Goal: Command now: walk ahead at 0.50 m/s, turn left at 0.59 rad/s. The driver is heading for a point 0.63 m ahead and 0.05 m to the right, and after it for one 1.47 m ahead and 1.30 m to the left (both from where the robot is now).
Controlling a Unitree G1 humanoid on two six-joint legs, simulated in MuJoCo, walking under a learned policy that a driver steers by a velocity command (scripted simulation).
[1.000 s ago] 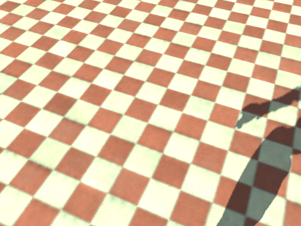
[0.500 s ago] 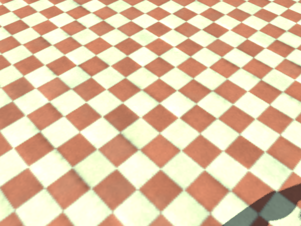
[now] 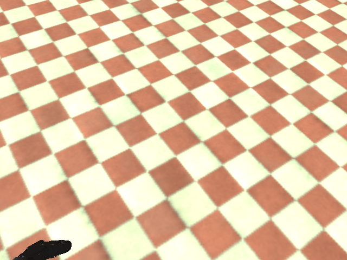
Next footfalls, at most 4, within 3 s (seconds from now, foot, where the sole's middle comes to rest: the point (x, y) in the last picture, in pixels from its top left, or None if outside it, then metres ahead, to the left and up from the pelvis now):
0.16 right None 0.28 -0.14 -0.78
0.66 left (120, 251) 0.50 0.15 -0.78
1.10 right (168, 202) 0.70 -0.04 -0.78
1.50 left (111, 241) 0.55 0.19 -0.78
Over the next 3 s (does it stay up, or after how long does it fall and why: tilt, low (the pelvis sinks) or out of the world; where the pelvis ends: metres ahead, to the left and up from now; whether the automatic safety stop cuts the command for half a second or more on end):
stays up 0.61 0.20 -0.02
